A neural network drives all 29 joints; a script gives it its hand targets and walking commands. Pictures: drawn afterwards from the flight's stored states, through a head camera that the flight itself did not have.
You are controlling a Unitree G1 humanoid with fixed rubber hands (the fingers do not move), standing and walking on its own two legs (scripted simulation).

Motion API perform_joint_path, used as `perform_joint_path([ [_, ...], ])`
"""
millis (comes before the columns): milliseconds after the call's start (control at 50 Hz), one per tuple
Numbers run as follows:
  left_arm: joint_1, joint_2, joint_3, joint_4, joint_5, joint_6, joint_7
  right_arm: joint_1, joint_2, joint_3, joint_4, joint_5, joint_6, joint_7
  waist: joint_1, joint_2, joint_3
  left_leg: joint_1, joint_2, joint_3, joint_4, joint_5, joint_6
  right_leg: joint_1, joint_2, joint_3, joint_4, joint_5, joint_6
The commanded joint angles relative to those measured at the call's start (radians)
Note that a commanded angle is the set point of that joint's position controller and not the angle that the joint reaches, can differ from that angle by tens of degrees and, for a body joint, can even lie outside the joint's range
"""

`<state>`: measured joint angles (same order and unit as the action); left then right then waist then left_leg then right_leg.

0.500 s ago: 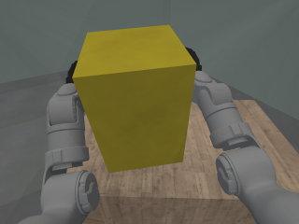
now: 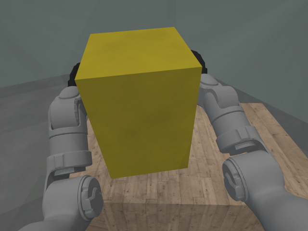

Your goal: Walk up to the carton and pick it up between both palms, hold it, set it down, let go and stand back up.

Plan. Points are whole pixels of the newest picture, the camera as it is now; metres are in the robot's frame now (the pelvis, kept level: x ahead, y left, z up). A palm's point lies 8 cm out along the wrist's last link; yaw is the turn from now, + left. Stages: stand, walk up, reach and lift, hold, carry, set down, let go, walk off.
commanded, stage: hold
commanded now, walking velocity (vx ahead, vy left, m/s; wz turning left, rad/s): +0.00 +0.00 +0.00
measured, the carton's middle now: (141, 104) +0.36 +0.00 +0.22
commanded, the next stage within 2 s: none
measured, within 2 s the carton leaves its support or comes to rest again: neither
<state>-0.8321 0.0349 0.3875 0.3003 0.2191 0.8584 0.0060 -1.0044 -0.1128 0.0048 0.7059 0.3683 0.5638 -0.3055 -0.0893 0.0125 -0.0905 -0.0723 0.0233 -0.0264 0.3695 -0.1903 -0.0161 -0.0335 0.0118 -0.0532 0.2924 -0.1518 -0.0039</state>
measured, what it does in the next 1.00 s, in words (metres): stands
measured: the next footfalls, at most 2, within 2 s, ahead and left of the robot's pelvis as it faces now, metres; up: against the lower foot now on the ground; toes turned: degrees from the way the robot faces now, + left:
none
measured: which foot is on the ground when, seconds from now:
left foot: down 0.00-1.00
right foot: down 0.00-1.00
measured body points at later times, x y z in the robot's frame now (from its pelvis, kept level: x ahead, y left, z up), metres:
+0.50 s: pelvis +0.00 +0.00 +0.00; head -0.08 +0.01 +0.44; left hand +0.39 +0.15 +0.26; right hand +0.39 -0.14 +0.27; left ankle +0.02 +0.13 -0.75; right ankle +0.01 -0.11 -0.75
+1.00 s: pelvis +0.00 +0.00 +0.00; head -0.08 +0.01 +0.44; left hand +0.39 +0.15 +0.27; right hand +0.39 -0.14 +0.28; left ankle +0.02 +0.13 -0.75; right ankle +0.01 -0.11 -0.75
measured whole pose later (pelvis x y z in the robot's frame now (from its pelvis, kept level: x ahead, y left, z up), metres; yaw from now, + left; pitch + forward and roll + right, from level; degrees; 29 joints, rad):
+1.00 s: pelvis +0.00 +0.00 +0.00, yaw +0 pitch -6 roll -1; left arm -0.85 0.04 0.38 0.31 0.22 0.85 0.01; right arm -1.01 -0.12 0.01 0.71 0.37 0.57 -0.30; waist -0.10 0.01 -0.10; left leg -0.08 0.02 -0.03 0.37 -0.19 -0.02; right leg -0.04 0.01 -0.06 0.29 -0.15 0.00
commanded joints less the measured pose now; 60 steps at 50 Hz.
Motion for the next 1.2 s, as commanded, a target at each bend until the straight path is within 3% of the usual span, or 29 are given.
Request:
perform_joint_path([
  [0, -0.88, -0.555, -0.454, -0.121, -0.141, -0.099, -0.131, -0.726, 0.708, 0.25, -0.252, 0.124, -0.007, 0.133, -0.01, 0.023, -0.316, -0.002, -0.064, 0.015, -0.058, 0.155, -0.034, 0.124, 0.063, 0.028, -0.012, 0.157, 0.053],
  [20, -0.887, -0.546, -0.447, -0.109, -0.14, -0.103, -0.133, -0.74, 0.715, 0.252, -0.259, 0.122, -0.008, 0.133, -0.005, 0.012, -0.32, -0.007, -0.068, 0.015, -0.057, 0.142, -0.03, 0.129, 0.061, 0.026, -0.014, 0.156, 0.057],
  [60, -0.925, -0.572, -0.496, -0.166, -0.172, -0.117, -0.125, -0.747, 0.718, 0.256, -0.292, 0.139, -0.013, 0.133, -0.027, 0.067, -0.402, 0.023, -0.07, 0.003, -0.038, 0.187, -0.048, 0.132, 0.064, 0.026, 0.004, 0.193, 0.053],
  [100, -0.905, -0.569, -0.485, -0.144, -0.169, -0.114, -0.122, -0.743, 0.717, 0.258, -0.303, 0.135, -0.01, 0.126, -0.031, 0.056, -0.406, 0.031, -0.077, 0.002, -0.022, 0.212, -0.048, 0.133, 0.058, 0.032, 0.0, 0.229, 0.062],
  [140, -0.877, -0.552, -0.455, -0.098, -0.146, -0.108, -0.125, -0.762, 0.712, 0.265, -0.298, 0.131, -0.009, 0.123, -0.004, 0.033, -0.358, 0.006, -0.076, 0.006, -0.038, 0.171, -0.035, 0.124, 0.058, 0.029, -0.007, 0.201, 0.064],
  [200, -0.868, -0.557, -0.439, -0.087, -0.126, -0.102, -0.131, -0.726, 0.692, 0.249, -0.232, 0.128, -0.005, 0.127, -0.006, 0.045, -0.323, 0.0, -0.066, 0.005, -0.058, 0.149, -0.038, 0.12, 0.061, 0.024, -0.009, 0.159, 0.053],
  [280, -0.881, -0.569, -0.485, -0.172, -0.17, -0.112, -0.121, -0.73, 0.705, 0.284, -0.316, 0.155, -0.012, 0.126, -0.023, 0.042, -0.431, 0.062, -0.07, -0.002, -0.012, 0.284, -0.056, 0.15, 0.068, 0.027, 0.007, 0.275, 0.06],
  [320, -0.852, -0.549, -0.462, -0.154, -0.156, -0.109, -0.122, -0.711, 0.703, 0.291, -0.317, 0.154, -0.005, 0.121, -0.014, 0.008, -0.394, 0.057, -0.072, 0.001, -0.016, 0.265, -0.041, 0.144, 0.065, 0.026, -0.001, 0.268, 0.068],
  [360, -0.866, -0.554, -0.467, -0.145, -0.155, -0.104, -0.123, -0.719, 0.703, 0.275, -0.3, 0.152, -0.004, 0.126, -0.01, 0.032, -0.337, 0.032, -0.068, 0.0, -0.029, 0.238, -0.046, 0.123, 0.065, 0.023, -0.01, 0.221, 0.056],
  [400, -0.841, -0.558, -0.447, -0.114, -0.133, -0.095, -0.13, -0.73, 0.704, 0.279, -0.303, 0.147, -0.01, 0.126, 0.005, 0.021, -0.329, 0.015, -0.07, 0.005, -0.037, 0.215, -0.036, 0.14, 0.059, 0.029, -0.012, 0.211, 0.057],
  [440, -0.854, -0.578, -0.488, -0.206, -0.161, -0.107, -0.124, -0.755, 0.737, 0.318, -0.388, 0.174, -0.028, 0.124, 0.005, 0.024, -0.447, 0.058, -0.071, 0.0, -0.005, 0.313, -0.04, 0.18, 0.071, 0.026, 0.016, 0.318, 0.064],
  [460, -0.861, -0.584, -0.515, -0.246, -0.175, -0.11, -0.114, -0.709, 0.713, 0.316, -0.36, 0.187, -0.017, 0.123, -0.021, 0.056, -0.45, 0.093, -0.066, -0.006, 0.008, 0.371, -0.061, 0.171, 0.077, 0.026, 0.022, 0.349, 0.058],
  [540, -0.841, -0.54, -0.441, -0.119, -0.125, -0.088, -0.131, -0.703, 0.684, 0.259, -0.276, 0.134, 0.002, 0.126, -0.007, 0.019, -0.278, 0.019, -0.07, 0.009, -0.049, 0.174, -0.035, 0.096, 0.06, 0.027, -0.024, 0.165, 0.058],
  [560, -0.841, -0.548, -0.457, -0.169, -0.137, -0.096, -0.134, -0.704, 0.714, 0.275, -0.32, 0.136, -0.006, 0.125, -0.008, 0.004, -0.351, 0.021, -0.071, 0.01, -0.044, 0.189, -0.028, 0.137, 0.06, 0.029, -0.014, 0.201, 0.061],
  [640, -0.847, -0.574, -0.514, -0.21, -0.168, -0.095, -0.122, -0.741, 0.702, 0.303, -0.391, 0.165, -0.014, 0.12, -0.021, 0.059, -0.414, 0.053, -0.072, 0.002, -0.003, 0.282, -0.048, 0.146, 0.07, 0.028, 0.005, 0.27, 0.054],
  [660, -0.846, -0.56, -0.488, -0.151, -0.156, -0.089, -0.125, -0.748, 0.694, 0.282, -0.36, 0.148, -0.005, 0.117, -0.022, 0.036, -0.358, 0.034, -0.073, 0.005, -0.013, 0.23, -0.04, 0.124, 0.066, 0.024, -0.011, 0.22, 0.058],
  [700, -0.879, -0.554, -0.469, -0.166, -0.144, -0.097, -0.126, -0.729, 0.715, 0.272, -0.309, 0.136, 0.002, 0.123, -0.013, 0.024, -0.344, -0.002, -0.069, 0.01, -0.044, 0.161, -0.03, 0.116, 0.064, 0.025, -0.012, 0.153, 0.056],
  [760, -0.885, -0.569, -0.491, -0.199, -0.169, -0.099, -0.12, -0.737, 0.717, 0.281, -0.334, 0.148, -0.001, 0.131, -0.01, 0.035, -0.411, 0.015, -0.067, 0.009, -0.033, 0.216, -0.037, 0.15, 0.068, 0.03, 0.002, 0.208, 0.053],
  [820, -0.86, -0.56, -0.449, -0.095, -0.137, -0.096, -0.123, -0.739, 0.708, 0.249, -0.268, 0.124, 0.004, 0.134, 0.002, 0.021, -0.317, -0.014, -0.064, 0.009, -0.063, 0.134, -0.027, 0.114, 0.063, 0.028, -0.013, 0.142, 0.05],
  [840, -0.859, -0.573, -0.461, -0.108, -0.137, -0.096, -0.125, -0.734, 0.7, 0.251, -0.267, 0.127, -0.002, 0.135, -0.004, 0.042, -0.335, -0.015, -0.061, 0.009, -0.063, 0.137, -0.03, 0.123, 0.065, 0.032, -0.009, 0.138, 0.044],
  [940, -0.869, -0.55, -0.458, -0.143, -0.144, -0.105, -0.124, -0.737, 0.726, 0.291, -0.304, 0.159, -0.004, 0.119, -0.004, 0.035, -0.399, 0.032, -0.082, 0.005, -0.016, 0.246, -0.036, 0.162, 0.056, 0.034, 0.012, 0.299, 0.073],
  [1000, -0.854, -0.553, -0.454, -0.13, -0.136, -0.097, -0.134, -0.72, 0.705, 0.262, -0.288, 0.144, -0.003, 0.119, -0.017, 0.044, -0.349, 0.005, -0.071, 0.007, -0.042, 0.194, -0.037, 0.141, 0.06, 0.027, -0.003, 0.224, 0.06],
  [1020, -0.851, -0.555, -0.449, -0.125, -0.136, -0.097, -0.135, -0.738, 0.707, 0.269, -0.297, 0.145, -0.007, 0.121, -0.008, 0.032, -0.348, 0.007, -0.073, 0.007, -0.037, 0.204, -0.033, 0.142, 0.062, 0.027, -0.005, 0.22, 0.058],
  [1040, -0.858, -0.565, -0.473, -0.169, -0.151, -0.103, -0.132, -0.717, 0.712, 0.272, -0.308, 0.152, -0.009, 0.121, -0.028, 0.033, -0.381, 0.039, -0.069, 0.004, -0.025, 0.252, -0.044, 0.148, 0.067, 0.026, 0.005, 0.265, 0.058],
  [1080, -0.856, -0.568, -0.486, -0.172, -0.158, -0.103, -0.129, -0.736, 0.713, 0.288, -0.344, 0.161, -0.011, 0.117, -0.022, 0.036, -0.405, 0.054, -0.074, 0.001, -0.012, 0.274, -0.047, 0.155, 0.066, 0.025, 0.006, 0.291, 0.065],
  [1140, -0.845, -0.563, -0.479, -0.166, -0.151, -0.097, -0.127, -0.702, 0.697, 0.272, -0.323, 0.149, 0.002, 0.114, -0.034, 0.032, -0.354, 0.043, -0.069, 0.003, -0.019, 0.261, -0.05, 0.133, 0.069, 0.025, -0.004, 0.257, 0.057],
  [1180, -0.838, -0.56, -0.468, -0.132, -0.146, -0.094, -0.131, -0.729, 0.696, 0.272, -0.323, 0.147, -0.002, 0.119, -0.011, 0.03, -0.349, 0.016, -0.069, 0.002, -0.032, 0.21, -0.04, 0.13, 0.063, 0.03, -0.009, 0.206, 0.054],
])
